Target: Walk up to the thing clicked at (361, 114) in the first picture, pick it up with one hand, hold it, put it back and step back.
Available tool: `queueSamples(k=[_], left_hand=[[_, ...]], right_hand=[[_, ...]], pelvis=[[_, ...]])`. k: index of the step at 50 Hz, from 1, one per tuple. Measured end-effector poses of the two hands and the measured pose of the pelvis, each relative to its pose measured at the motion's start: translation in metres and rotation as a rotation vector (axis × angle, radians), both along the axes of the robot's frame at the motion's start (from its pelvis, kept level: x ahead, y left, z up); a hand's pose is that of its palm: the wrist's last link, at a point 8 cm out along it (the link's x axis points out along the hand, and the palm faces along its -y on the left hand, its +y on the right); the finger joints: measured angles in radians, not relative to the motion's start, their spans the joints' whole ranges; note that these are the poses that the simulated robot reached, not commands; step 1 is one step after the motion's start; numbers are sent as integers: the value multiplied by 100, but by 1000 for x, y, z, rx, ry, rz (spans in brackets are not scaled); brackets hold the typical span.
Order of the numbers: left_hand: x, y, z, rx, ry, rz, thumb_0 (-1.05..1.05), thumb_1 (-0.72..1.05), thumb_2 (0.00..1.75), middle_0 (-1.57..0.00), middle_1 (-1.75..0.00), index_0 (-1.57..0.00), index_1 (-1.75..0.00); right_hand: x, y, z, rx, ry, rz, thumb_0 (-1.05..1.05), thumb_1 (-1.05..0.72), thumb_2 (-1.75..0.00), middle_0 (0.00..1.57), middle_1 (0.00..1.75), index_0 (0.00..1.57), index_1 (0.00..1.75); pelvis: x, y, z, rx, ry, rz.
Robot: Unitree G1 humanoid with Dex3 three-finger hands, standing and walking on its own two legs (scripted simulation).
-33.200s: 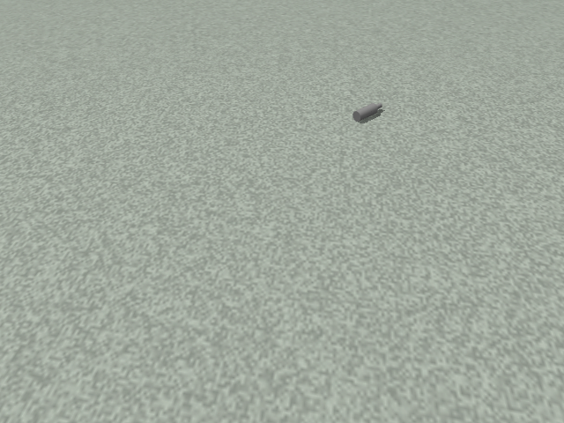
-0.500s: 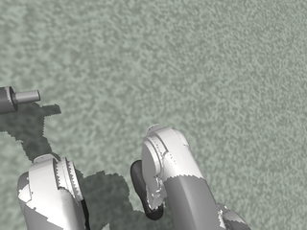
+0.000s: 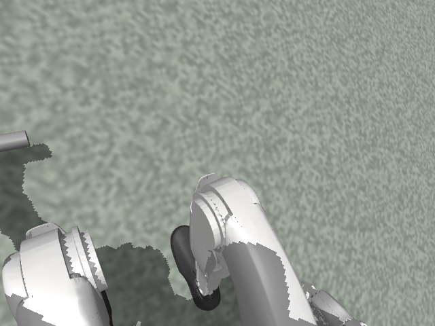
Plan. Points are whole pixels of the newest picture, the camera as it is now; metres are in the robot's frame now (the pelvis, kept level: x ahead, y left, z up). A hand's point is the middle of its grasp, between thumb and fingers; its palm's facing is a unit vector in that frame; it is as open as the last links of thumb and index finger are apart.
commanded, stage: rest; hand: left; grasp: from above
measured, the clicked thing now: out of the picture +0.45 +0.31 -0.26
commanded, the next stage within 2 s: open in 0.62 s
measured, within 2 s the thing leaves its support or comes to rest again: rests again in 0.44 s
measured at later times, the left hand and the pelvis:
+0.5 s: hand out of the picture +0.44 +0.32 -0.25, palm faces -0.48 -0.12 -0.87, open 9.3 cm; pelvis +0.00 +0.00 +0.00, yaw -1 degrees
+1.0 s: hand out of the picture +0.44 +0.32 -0.25, palm faces -0.46 -0.12 -0.88, open 9.7 cm; pelvis +0.00 +0.00 +0.00, yaw -2 degrees
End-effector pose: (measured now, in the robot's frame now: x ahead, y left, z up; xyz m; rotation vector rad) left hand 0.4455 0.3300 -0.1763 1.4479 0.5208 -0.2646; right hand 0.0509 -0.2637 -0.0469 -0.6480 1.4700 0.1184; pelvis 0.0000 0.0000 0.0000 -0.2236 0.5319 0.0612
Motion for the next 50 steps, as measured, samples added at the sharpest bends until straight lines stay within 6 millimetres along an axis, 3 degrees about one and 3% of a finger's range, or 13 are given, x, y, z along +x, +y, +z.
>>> queueSamples(k=[16, 39, 50], left_hand=[[1, -3, -8, -1, -8, 5, 0, 10, 36, -78, -45, -79, -42], [3, -3, -15, -3, -5, -5, 0, 10, 34, -81, -41, -82, -38], [3, -3, -14, -3, -14, -2, 0, 12, 44, -67, -49, -68, -48]], right_hand=[[-8, 10, 2, 27, 5, 17, 0, -91, -90, 21, 30, 21, 30], [0, 14, 8, 37, -8, 74, 0, -91, -90, 21, 30, 21, 30], [2, 17, 8, 47, -15, 87, 0, -90, -90, 21, 30, 21, 30]], pelvis=[[-1, 1, -1, -12, -14, -8], [-3, 3, -1, -25, -34, -15], [-4, 3, 0, -29, -35, -17]])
